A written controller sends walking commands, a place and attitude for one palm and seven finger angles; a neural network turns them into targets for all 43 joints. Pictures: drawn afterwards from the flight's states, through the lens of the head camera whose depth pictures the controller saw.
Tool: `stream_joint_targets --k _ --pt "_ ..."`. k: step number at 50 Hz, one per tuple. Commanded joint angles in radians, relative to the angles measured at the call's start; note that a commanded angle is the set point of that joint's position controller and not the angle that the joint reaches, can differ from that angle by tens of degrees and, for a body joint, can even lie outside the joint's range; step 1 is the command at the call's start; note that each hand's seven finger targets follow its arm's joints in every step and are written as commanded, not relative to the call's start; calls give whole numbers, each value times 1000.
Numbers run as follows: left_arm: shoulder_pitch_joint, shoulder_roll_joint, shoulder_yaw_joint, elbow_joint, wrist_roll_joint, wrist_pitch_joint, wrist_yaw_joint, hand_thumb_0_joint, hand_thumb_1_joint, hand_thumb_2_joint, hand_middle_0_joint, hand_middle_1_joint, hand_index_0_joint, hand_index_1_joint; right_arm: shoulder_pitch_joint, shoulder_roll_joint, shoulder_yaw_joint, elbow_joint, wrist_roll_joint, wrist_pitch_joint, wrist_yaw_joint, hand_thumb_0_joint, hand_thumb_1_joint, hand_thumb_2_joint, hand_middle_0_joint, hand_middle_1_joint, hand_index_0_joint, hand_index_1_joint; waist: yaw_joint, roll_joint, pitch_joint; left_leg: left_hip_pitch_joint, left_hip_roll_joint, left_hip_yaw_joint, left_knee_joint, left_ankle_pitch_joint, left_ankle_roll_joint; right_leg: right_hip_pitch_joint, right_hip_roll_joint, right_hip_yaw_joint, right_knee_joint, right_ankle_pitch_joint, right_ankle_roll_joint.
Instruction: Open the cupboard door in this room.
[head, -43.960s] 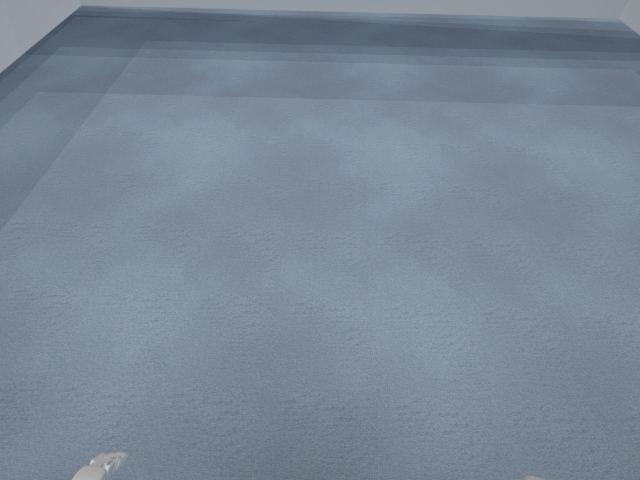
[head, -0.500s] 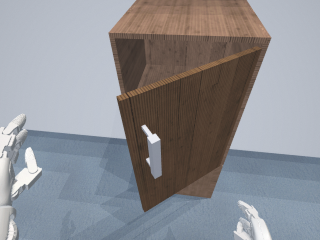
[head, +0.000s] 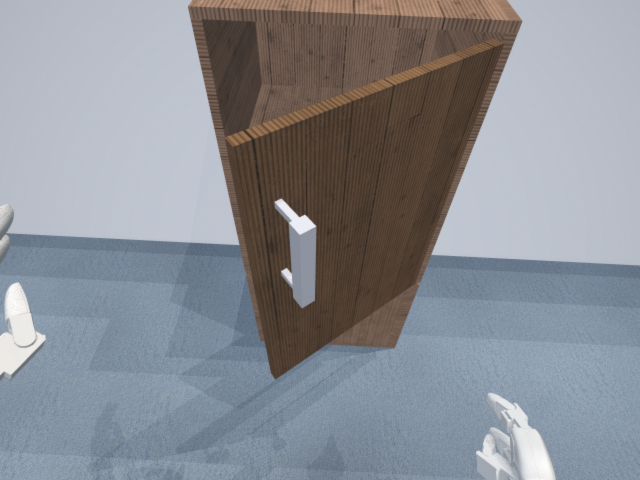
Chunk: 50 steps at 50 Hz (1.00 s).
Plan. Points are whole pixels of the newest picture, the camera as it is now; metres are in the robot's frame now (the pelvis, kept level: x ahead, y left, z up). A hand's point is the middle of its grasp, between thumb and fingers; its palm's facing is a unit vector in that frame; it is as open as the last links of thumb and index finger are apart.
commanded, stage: step back with the hand held close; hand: left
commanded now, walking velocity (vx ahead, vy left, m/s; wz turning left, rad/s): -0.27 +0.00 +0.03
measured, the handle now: (294, 255) +0.37 +0.06 +0.08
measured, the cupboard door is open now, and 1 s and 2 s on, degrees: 39 39 39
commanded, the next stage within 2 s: stop stepping back and stand still in 0.76 s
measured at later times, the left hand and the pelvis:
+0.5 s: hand out of the picture +0.14 +0.28 +0.18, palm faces +0.48 -0.73 -0.48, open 7.4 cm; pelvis -0.06 +0.00 +0.00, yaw +1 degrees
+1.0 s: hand out of the picture -0.01 +0.27 +0.17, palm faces +0.36 -0.79 -0.49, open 7.4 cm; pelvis -0.21 +0.01 +0.01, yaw +0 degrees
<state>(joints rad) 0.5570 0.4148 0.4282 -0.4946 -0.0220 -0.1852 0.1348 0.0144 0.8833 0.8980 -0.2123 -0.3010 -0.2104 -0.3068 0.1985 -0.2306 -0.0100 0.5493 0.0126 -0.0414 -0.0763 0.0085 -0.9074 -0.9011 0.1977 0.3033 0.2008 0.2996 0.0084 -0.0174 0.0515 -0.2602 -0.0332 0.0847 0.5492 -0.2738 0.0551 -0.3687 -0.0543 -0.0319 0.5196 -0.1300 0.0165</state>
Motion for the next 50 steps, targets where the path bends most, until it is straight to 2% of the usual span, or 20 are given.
stream_joint_targets --k 1,5,10,13,15,17,21,23,25,27,29,32,33,36,38,39,41,42,45,50 --pt "-70 151 131 -203 19 -73 32 0 900 900 -200 -300 -200 -300 -89 -128 -44 -170 -4 -73 -14 0 -900 -900 200 300 200 300 5 94 -84 -421 171 -192 -236 -280 47 337 -1 99 135 33 -5" --pt "-118 150 130 -200 29 -87 36 0 900 900 -200 -300 -200 -300 -64 -127 -46 -170 -4 -86 -15 0 -900 -900 200 300 200 300 -5 6 -61 -451 135 -174 -142 -385 45 271 -37 168 78 -89 -20" --pt "-109 168 135 -224 12 -100 46 0 900 900 -200 -300 -200 -300 -50 -108 -36 -139 -12 -91 -6 0 -900 -900 200 300 200 300 -17 -77 -102 -193 64 -142 53 -289 1 -3 -129 250 -138 -328 -73" --pt "-77 176 155 -267 8 -115 57 0 900 900 -200 -300 -200 -300 -58 -118 -33 -140 -16 -94 -15 0 -900 -900 200 300 200 300 -18 79 -107 -257 123 -228 -112 -349 21 49 -61 156 -13 -302 -43" --pt "-70 167 183 -276 25 -124 60 0 900 900 -200 -300 -200 -300 -64 -132 -43 -154 -16 -108 -20 0 -900 -900 200 300 200 300 -3 259 -111 -501 281 -389 -358 -476 81 287 66 40 327 -146 11" --pt "-66 197 204 -258 28 -121 59 0 900 900 -200 -300 -200 -300 -64 -110 -57 -147 -15 -125 -18 0 -900 -900 200 300 200 300 -2 203 -119 -433 332 -412 -357 -302 103 240 94 58 457 -217 10" --pt "-25 126 121 -219 2 -126 43 0 900 900 -200 -300 -200 -300 -50 -103 -49 -82 -30 -162 8 0 -900 -900 200 300 200 300 -9 177 -129 -53 291 -327 -209 291 72 58 79 35 154 -299 -5" --pt "-52 119 88 -228 -3 -128 31 0 900 900 -200 -300 -200 -300 -63 -111 -43 -54 -37 -168 18 0 -900 -900 200 300 200 300 -6 210 -172 76 282 -306 -161 555 51 77 74 43 16 -197 -8" --pt "-73 145 98 -229 -5 -128 19 0 900 900 -200 -300 -200 -300 -76 -120 -46 -46 -36 -163 22 0 -900 -900 200 300 200 300 1 160 -232 150 256 -262 -129 616 31 109 70 57 -54 -52 -11" --pt "-56 183 126 -242 -11 -126 19 0 900 900 -200 -300 -200 -300 -94 -108 -48 -53 -24 -139 22 0 -900 -900 200 300 200 300 5 95 -321 190 209 -176 -57 631 1 156 8 111 -69 303 -23" --pt "-20 199 142 -257 -32 -101 15 0 900 900 -200 -300 -200 -300 -112 -91 -52 -94 -2 -123 17 0 -900 -900 200 300 200 300 5 -69 -391 144 124 -85 35 420 -29 190 -73 162 -67 490 -30" --pt "61 248 204 -235 -39 -86 17 0 900 900 -200 -300 -200 -300 -144 -66 -43 -121 7 -94 12 0 -900 -900 200 300 200 300 23 -158 -242 -171 3 -110 371 -173 -64 147 -261 307 -159 578 -152" --pt "52 238 196 -230 -32 -73 18 0 900 900 -200 -300 -200 -300 -149 -46 -31 -120 -1 -83 10 0 -900 -900 200 300 200 300 11 -162 -207 -242 28 -135 397 -206 -70 184 -274 300 -126 683 -184" --pt "16 211 173 -224 -5 -61 29 0 900 900 -200 -300 -200 -300 -149 -46 -7 -112 -13 -65 -15 0 -900 -900 200 300 200 300 -9 -80 -173 -180 46 -81 177 -144 -76 211 -191 200 -67 810 -137" --pt "-1 204 151 -247 -6 -65 31 0 900 900 -200 -300 -200 -300 -147 -69 -13 -93 -17 -69 -35 0 -900 -900 200 300 200 300 -19 34 -162 -74 51 -81 -133 131 -78 216 -100 137 5 686 -74" --pt "-3 207 149 -261 -8 -73 32 0 900 900 -200 -300 -200 -300 -130 -93 -28 -97 -13 -73 -38 0 -900 -900 200 300 200 300 -10 126 -210 -5 136 -154 -230 513 -48 218 -14 87 67 482 -14" --pt "41 217 154 -282 -17 -93 22 0 900 900 -200 -300 -200 -300 -81 -108 -62 -117 -10 -100 -13 0 -900 -900 200 300 200 300 13 234 -325 191 317 -274 -170 965 38 74 78 69 211 -226 0" --pt "81 229 168 -301 -24 -96 13 0 900 900 -200 -300 -200 -300 -107 -110 -61 -114 -32 -121 -8 0 -900 -900 200 300 200 300 21 352 -329 143 354 -338 -210 947 64 39 92 78 372 -392 1" --pt "55 170 119 -342 -19 -84 26 0 900 900 -200 -300 -200 -300 -34 -99 -61 -83 -19 -159 13 0 -900 -900 200 300 200 300 -9 159 -284 230 315 -279 -192 774 73 -43 85 72 409 -337 9" --pt "45 169 121 -268 -23 -18 53 0 900 900 -200 -300 -200 -300 -87 -94 -28 -84 -21 -159 -2 0 -900 -900 200 300 200 300 -18 236 -145 -91 226 -277 -503 -358 10 190 122 -38 208 -374 -3"
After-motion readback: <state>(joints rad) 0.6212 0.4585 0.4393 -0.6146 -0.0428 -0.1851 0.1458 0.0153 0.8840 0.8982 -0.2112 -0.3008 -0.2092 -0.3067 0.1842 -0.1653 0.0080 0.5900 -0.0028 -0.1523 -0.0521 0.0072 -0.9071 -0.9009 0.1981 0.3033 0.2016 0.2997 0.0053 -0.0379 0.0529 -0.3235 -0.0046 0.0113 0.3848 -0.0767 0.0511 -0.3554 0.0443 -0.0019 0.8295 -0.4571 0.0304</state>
